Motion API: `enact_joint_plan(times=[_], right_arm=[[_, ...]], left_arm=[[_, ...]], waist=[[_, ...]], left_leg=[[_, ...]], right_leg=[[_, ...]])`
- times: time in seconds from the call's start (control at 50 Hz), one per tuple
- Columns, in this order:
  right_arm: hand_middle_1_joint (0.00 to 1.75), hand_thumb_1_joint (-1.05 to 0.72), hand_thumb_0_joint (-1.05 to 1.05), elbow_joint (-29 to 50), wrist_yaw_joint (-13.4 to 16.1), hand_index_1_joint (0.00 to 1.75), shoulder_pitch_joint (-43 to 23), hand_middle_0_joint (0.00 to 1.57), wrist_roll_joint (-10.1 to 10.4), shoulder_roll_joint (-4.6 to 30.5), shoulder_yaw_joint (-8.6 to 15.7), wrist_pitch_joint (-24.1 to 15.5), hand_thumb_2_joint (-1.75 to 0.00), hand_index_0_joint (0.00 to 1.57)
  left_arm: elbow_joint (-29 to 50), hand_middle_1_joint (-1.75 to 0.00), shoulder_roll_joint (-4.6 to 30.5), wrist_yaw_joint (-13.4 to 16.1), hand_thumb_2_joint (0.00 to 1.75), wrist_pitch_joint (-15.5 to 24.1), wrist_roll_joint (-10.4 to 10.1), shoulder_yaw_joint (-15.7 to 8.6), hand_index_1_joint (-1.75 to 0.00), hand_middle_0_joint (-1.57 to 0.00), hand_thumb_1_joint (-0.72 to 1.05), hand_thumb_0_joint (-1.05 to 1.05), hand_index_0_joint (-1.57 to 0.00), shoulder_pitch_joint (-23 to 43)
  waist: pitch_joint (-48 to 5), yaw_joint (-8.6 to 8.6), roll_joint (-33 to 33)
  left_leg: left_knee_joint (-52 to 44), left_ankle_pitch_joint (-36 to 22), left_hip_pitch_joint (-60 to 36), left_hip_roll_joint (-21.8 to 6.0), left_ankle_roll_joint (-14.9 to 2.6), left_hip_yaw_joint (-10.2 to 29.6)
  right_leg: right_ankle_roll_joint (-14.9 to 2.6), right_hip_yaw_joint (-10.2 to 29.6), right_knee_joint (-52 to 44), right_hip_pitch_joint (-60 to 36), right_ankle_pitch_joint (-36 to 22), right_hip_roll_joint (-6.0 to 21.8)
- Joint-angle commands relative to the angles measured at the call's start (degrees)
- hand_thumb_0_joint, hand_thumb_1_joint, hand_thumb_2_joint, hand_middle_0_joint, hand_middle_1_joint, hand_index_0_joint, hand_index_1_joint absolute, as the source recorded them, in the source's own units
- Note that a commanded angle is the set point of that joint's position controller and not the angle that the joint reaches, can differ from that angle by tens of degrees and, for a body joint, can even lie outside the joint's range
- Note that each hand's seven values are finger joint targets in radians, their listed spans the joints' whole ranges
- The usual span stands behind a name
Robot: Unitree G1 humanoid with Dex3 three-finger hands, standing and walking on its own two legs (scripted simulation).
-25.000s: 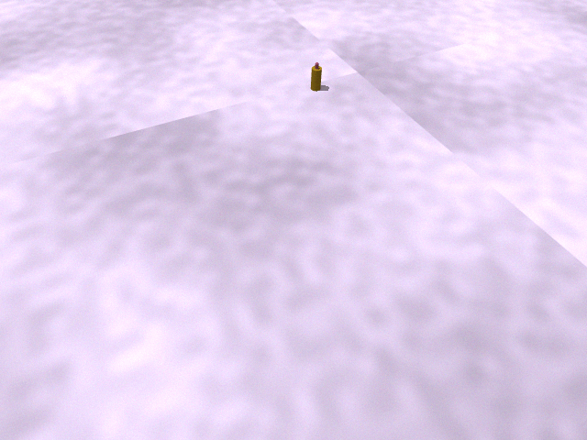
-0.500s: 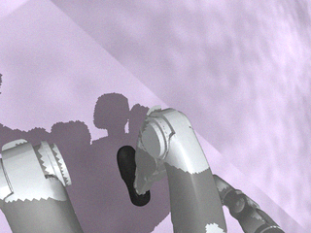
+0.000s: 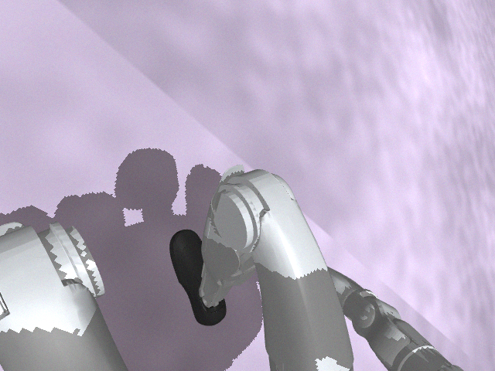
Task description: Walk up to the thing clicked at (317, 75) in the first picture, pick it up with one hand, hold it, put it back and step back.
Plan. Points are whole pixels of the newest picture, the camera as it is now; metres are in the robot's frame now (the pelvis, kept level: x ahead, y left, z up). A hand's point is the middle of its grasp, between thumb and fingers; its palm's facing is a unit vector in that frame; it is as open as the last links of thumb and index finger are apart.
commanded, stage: loosen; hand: left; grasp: from the side
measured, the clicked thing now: out of the picture +0.46 +0.33 -0.20
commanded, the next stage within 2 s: open in 0.10 s
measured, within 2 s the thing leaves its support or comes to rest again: rests again in 0.38 s
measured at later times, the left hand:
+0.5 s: hand out of the picture +0.47 +0.32 -0.17, palm faces +0.45 -0.89 -0.02, open 12.4 cm
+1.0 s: hand out of the picture +0.47 +0.40 -0.09, palm faces +0.50 -0.87 -0.05, open 17.4 cm
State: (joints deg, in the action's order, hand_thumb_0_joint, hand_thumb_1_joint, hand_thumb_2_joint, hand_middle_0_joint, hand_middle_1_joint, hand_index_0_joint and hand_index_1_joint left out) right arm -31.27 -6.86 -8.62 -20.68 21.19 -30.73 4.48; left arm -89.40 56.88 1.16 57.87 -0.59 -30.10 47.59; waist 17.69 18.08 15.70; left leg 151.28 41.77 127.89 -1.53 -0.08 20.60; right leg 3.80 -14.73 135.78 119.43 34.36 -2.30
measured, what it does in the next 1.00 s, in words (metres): stands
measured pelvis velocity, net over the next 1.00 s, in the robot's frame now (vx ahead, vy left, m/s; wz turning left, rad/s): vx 0.00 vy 0.00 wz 0.01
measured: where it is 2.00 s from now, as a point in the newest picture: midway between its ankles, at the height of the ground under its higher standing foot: (146, 332)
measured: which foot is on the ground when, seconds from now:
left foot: down 0.00-1.00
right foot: down 0.00-1.00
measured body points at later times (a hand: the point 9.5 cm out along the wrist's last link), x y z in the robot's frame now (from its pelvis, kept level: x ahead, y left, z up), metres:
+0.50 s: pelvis +0.00 +0.00 +0.00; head +0.24 +0.19 +0.32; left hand +0.44 +0.37 -0.16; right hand +0.15 -0.25 -0.03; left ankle +0.08 +0.12 -0.26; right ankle +0.14 -0.12 -0.26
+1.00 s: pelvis +0.00 +0.00 +0.01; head +0.23 +0.18 +0.35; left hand +0.44 +0.44 -0.09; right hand +0.14 -0.25 -0.03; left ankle +0.08 +0.12 -0.26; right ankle +0.14 -0.12 -0.26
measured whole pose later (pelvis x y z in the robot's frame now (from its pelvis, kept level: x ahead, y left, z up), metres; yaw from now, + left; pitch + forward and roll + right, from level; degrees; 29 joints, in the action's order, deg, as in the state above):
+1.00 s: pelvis +0.00 +0.00 +0.01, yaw +0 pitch +18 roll -18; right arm -31.1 -4.8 -4.2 -16.5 21.3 -27.5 7.4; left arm -76.9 60.2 -7.3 48.7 -4.0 -36.0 47.2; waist 13.8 16.3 12.0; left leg 148.6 41.4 128.0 -2.1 -1.1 18.8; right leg 3.7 -13.8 133.5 119.3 34.5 -2.2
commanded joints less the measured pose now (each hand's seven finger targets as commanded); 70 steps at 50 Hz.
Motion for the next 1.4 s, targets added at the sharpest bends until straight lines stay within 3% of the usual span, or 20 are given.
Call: enact_joint_plan(times=[0.0,0.08,0.18,0.3,0.46,0.6,0.74,0.84,0.9,0.96,1.04,1.06,1.08,1.1,1.12,1.18,1.22,1.26,1.32,1.38], right_arm=[[0.3,-0.91,0.0,0.08,1.25,0.3,3.39,0.2,-0.35,21.62,6.09,1.11,-0.89,0.2],[0.3,-0.91,0.0,0.06,1.26,0.3,3.24,0.2,-0.31,21.95,5.86,0.82,-0.89,0.2],[0.3,-0.92,0.0,-0.38,1.54,0.3,3.21,0.2,-0.62,21.37,5.78,1.02,-0.89,0.2],[0.3,-0.91,0.0,0.3,1.54,0.3,3.2,0.2,-0.32,21.56,5.58,1.56,-0.9,0.2],[0.3,-0.92,0.0,0.75,1.63,0.3,2.58,0.2,-0.47,21.41,5.63,1.71,-0.9,0.2],[0.3,-0.9,0.0,0.96,1.56,0.3,2.56,0.2,-0.32,21.38,5.41,1.34,-0.9,0.2],[0.3,-0.9,0.0,0.42,2.26,0.3,4.41,0.2,0.41,21.75,6.08,2.08,-0.9,0.2],[0.3,-0.91,0.0,0.41,2.92,0.3,6.61,0.2,2.06,21.73,8.35,3.48,-0.9,0.2],[0.3,-0.91,0.0,0.23,3.35,0.3,7.92,0.2,3.57,20.54,9.61,3.93,-0.9,0.2],[0.3,-0.9,0.0,0.99,3.73,0.3,8.73,0.2,5.51,19.8,10.88,3.68,-0.9,0.2],[0.3,-0.87,0.0,1.47,3.95,0.3,10.06,0.2,7.36,19.45,12.63,3.02,-0.89,0.2],[0.3,-0.81,0.0,0.72,3.75,0.3,11.0,0.2,7.57,19.18,13.27,2.75,-0.89,0.2],[0.3,-0.89,0.0,-0.25,3.5,0.3,11.69,0.2,9.31,18.39,16.86,3.3,-0.92,0.2],[0.3,-0.93,0.0,0.51,3.14,0.3,12.3,0.2,9.75,17.66,16.62,3.75,-0.91,0.2],[0.3,-0.94,0.0,-0.04,2.95,0.3,13.43,0.2,10.3,17.88,17.74,3.9,-0.92,0.2],[0.3,-0.99,0.0,0.5,2.95,0.3,15.47,0.2,11.9,16.56,19.75,4.96,-0.93,0.2],[0.3,-1.02,0.0,1.44,3.27,0.3,16.86,0.2,13.01,16.38,22.08,5.72,-0.94,0.2],[0.3,-0.9,0.0,0.73,3.53,0.3,18.09,0.2,14.06,14.61,23.05,6.28,-0.9,0.2],[0.3,-0.9,0.0,0.94,4.26,0.3,18.23,0.2,15.81,12.63,25.45,6.15,-0.9,0.2],[0.3,-0.9,0.0,0.76,4.43,0.3,20.04,0.2,17.06,11.3,28.28,6.19,-0.9,0.2]], left_arm=[[9.92,-1.21,10.45,0.5,1.03,5.78,-1.03,-1.22,-1.2,-1.21,0.22,0.0,-1.24,14.58],[10.24,-1.02,10.31,0.64,0.77,6.7,-2.61,-2.18,-1.0,-1.07,0.11,0.0,-1.1,15.46],[10.01,-0.83,10.67,-0.27,0.57,6.56,-1.48,-0.75,-0.81,-0.93,-0.03,0.0,-0.96,14.46],[7.4,-0.48,9.68,-0.23,0.34,5.4,-2.25,-1.23,-0.47,-0.56,-0.29,0.0,-0.57,13.14],[7.92,-0.34,9.47,-0.23,0.25,5.47,-1.39,-0.34,-0.33,-0.42,-0.36,0.0,-0.42,13.61],[8.55,-0.16,9.68,0.13,0.14,6.36,-2.83,-1.3,-0.15,-0.18,-0.48,0.0,-0.19,14.3],[17.19,-0.06,19.49,-1.56,0.07,5.16,-1.57,-5.12,-0.06,-0.08,-0.54,0.0,-0.08,16.17],[23.34,-0.05,23.09,-4.64,0.04,-0.1,-1.89,-8.97,-0.04,-0.07,-0.61,0.0,-0.08,13.92],[23.72,-0.05,18.53,-7.82,0.03,-4.57,-3.37,-7.75,-0.05,-0.07,-0.61,0.0,-0.08,11.49],[19.06,-0.05,12.01,-10.88,0.03,-9.14,-4.69,-4.41,-0.04,-0.06,-0.61,0.0,-0.07,7.62],[19.3,-0.05,7.71,-14.31,0.02,-11.85,-6.57,-2.61,-0.03,-0.03,-0.61,0.0,-0.06,7.1],[24.34,-0.01,9.59,-14.73,0.04,-11.53,-6.9,-3.84,-0.01,-0.05,-0.53,0.0,-0.04,10.19],[16.53,-0.09,17.63,-11.32,0.07,-16.49,2.67,-5.78,-0.08,-0.08,-0.53,0.0,-0.07,4.71],[20.31,-0.08,13.69,-10.55,0.08,-18.42,2.25,-3.88,-0.08,-0.07,-0.53,0.0,-0.07,8.73],[22.48,-0.09,11.78,-10.51,0.08,-19.42,2.25,-3.01,-0.09,-0.08,-0.54,0.0,-0.07,9.54],[35.8,-0.09,22.25,-8.05,0.08,-23.24,4.52,-8.45,-0.1,-0.1,-0.59,0.0,-0.09,12.58],[43.19,-0.11,26.0,-6.69,0.09,-26.71,5.72,-10.41,-0.11,-0.12,-0.61,0.0,-0.1,10.21],[47.37,-0.08,24.76,-5.43,0.14,-29.74,6.09,-10.35,-0.08,-0.07,-0.45,0.0,-0.07,9.39],[44.69,-0.07,13.34,-4.31,0.1,-35.04,6.25,-5.32,-0.07,-0.06,-0.48,0.0,-0.06,0.1],[45.09,-0.07,4.42,-3.47,0.08,-39.56,6.11,-2.2,-0.07,-0.06,-0.52,0.0,-0.06,-7.26]], waist=[[-32.84,7.86,-36.12],[-32.48,8.03,-36.8],[-33.09,7.85,-36.41],[-31.2,7.93,-34.48],[-30.85,8.27,-35.18],[-31.13,8.04,-33.82],[-36.44,5.09,-40.98],[-40.09,1.84,-45.83],[-40.11,1.34,-44.12],[-35.86,2.39,-35.94],[-35.45,2.29,-29.55],[-37.19,1.45,-30.54],[-41.43,-3.23,-35.6],[-41.97,-1.33,-37.44],[-43.46,-1.43,-38.64],[-52.34,-5.94,-45.81],[-56.84,-8.26,-49.44],[-57.31,-9.43,-49.71],[-52.96,-9.43,-45.49],[-54.53,-10.34,-40.62]], left_leg=[[-19.55,-11.42,-26.15,-4.13,1.82,-2.92],[-19.67,-11.67,-26.05,-4.08,1.88,-2.62],[-18.54,-13.16,-25.8,-4.0,1.57,-3.7],[-19.57,-10.53,-23.97,-3.95,1.39,-3.27],[-20.07,-10.87,-25.33,-4.25,1.61,-2.57],[-19.72,-8.32,-23.33,-3.96,1.02,-3.07],[-20.77,-13.94,-28.73,-4.54,1.98,-3.7],[-23.03,-15.34,-32.19,-4.66,2.56,-4.63],[-23.46,-15.48,-29.34,-4.33,2.14,-5.72],[-23.68,-11.18,-22.22,-3.94,0.74,-6.02],[-23.79,-6.66,-19.02,-3.43,-0.38,-5.7],[-23.76,-7.05,-19.76,-3.39,-0.28,-5.67],[-27.11,-9.23,-26.06,-3.15,0.37,-7.18],[-27.98,-9.81,-27.82,-3.8,0.92,-6.15],[-28.27,-10.4,-30.01,-3.79,1.13,-6.34],[-29.94,-11.78,-33.99,-3.29,1.31,-8.56],[-31.85,-12.31,-35.65,-3.01,1.17,-10.5],[-33.36,-11.6,-35.52,-2.81,1.11,-11.87],[-36.34,-7.12,-32.28,-2.15,0.6,-12.8],[-37.65,-9.12,-32.91,-1.67,0.3,-13.49]], right_leg=[[-3.39,-5.36,-8.49,-16.41,-11.55,-2.68],[-3.36,-5.52,-8.44,-16.94,-11.95,-2.72],[-3.39,-5.1,-9.2,-17.96,-13.12,-3.05],[-3.48,-5.7,-9.83,-17.28,-10.9,-3.1],[-3.6,-5.91,-9.33,-15.99,-10.85,-3.14],[-3.45,-5.67,-10.3,-17.31,-9.63,-3.37],[-3.92,-4.75,-9.03,-18.27,-12.42,-3.07],[-4.41,-3.5,-9.07,-16.59,-11.5,-2.56],[-4.53,-2.99,-9.28,-16.21,-11.9,-2.49],[-4.29,-2.92,-11.05,-14.96,-9.48,-2.3],[-4.04,-3.01,-12.42,-13.89,-6.7,-2.06],[-4.26,-2.83,-11.71,-13.53,-6.79,-1.97],[-4.88,-1.46,-11.84,-10.56,-6.44,-1.17],[-5.03,-2.02,-10.87,-8.3,-6.58,-1.2],[-5.06,-1.68,-10.9,-7.69,-7.14,-1.0],[-5.39,0.65,-11.42,-9.81,-7.06,-0.56],[-5.64,2.51,-12.05,-11.89,-7.04,-0.43],[-5.97,3.76,-12.69,-11.32,-6.25,-0.55],[-6.16,4.29,-15.41,-9.24,-3.7,-0.25],[-6.17,4.85,-18.07,-9.23,-4.1,0.18]])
